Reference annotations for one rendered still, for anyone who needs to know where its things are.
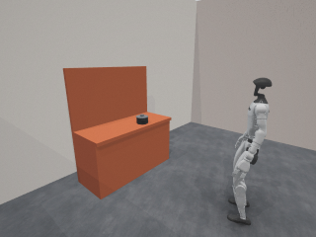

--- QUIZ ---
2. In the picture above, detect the pot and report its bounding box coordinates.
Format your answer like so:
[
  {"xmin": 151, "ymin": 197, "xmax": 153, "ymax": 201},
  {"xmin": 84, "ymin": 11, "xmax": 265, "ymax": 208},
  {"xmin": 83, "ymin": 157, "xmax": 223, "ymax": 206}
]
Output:
[{"xmin": 136, "ymin": 118, "xmax": 148, "ymax": 124}]

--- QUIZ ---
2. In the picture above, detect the lid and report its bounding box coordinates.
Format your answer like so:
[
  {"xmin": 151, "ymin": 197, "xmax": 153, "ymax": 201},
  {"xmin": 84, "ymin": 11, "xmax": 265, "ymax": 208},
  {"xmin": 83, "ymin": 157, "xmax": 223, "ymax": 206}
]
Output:
[{"xmin": 136, "ymin": 115, "xmax": 148, "ymax": 119}]

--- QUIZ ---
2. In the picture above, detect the table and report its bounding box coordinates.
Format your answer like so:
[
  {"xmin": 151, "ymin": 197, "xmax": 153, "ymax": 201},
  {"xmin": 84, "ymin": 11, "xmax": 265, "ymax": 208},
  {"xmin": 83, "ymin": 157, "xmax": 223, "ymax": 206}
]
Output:
[{"xmin": 62, "ymin": 66, "xmax": 172, "ymax": 199}]

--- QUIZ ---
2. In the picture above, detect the robot left upper arm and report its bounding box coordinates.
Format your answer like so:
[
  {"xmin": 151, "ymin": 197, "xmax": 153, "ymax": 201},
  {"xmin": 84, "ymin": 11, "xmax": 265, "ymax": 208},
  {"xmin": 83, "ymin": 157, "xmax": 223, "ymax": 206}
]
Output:
[{"xmin": 255, "ymin": 104, "xmax": 268, "ymax": 137}]

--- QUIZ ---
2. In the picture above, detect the humanoid robot head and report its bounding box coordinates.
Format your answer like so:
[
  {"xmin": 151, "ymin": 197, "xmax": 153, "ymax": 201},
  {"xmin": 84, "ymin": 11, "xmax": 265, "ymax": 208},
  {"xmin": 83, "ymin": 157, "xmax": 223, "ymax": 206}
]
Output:
[{"xmin": 253, "ymin": 77, "xmax": 273, "ymax": 104}]

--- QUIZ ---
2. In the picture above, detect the robot right forearm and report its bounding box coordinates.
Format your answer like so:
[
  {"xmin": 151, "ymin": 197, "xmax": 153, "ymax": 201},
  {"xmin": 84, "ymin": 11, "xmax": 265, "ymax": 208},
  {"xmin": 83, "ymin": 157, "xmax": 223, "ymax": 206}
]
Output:
[{"xmin": 243, "ymin": 128, "xmax": 249, "ymax": 138}]

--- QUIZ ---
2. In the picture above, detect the robot left hand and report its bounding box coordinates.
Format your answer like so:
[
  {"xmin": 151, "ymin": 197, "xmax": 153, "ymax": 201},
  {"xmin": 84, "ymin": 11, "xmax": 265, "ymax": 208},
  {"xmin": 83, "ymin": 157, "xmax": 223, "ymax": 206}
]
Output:
[{"xmin": 232, "ymin": 159, "xmax": 250, "ymax": 182}]

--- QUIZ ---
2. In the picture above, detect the robot left forearm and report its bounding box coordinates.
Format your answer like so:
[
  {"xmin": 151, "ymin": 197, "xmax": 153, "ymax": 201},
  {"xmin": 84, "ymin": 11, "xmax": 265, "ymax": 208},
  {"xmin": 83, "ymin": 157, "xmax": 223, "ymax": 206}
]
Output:
[{"xmin": 243, "ymin": 130, "xmax": 265, "ymax": 163}]

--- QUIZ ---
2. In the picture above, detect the robot torso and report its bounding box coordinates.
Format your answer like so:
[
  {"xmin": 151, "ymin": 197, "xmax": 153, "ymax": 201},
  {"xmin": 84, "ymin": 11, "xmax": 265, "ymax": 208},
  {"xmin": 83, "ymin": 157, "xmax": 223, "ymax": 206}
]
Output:
[{"xmin": 244, "ymin": 101, "xmax": 270, "ymax": 155}]

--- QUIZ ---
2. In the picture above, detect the robot right hand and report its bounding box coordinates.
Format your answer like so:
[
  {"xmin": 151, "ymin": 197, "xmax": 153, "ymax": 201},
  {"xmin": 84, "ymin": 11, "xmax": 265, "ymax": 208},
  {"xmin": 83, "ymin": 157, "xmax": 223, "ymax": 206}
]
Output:
[{"xmin": 235, "ymin": 135, "xmax": 248, "ymax": 148}]

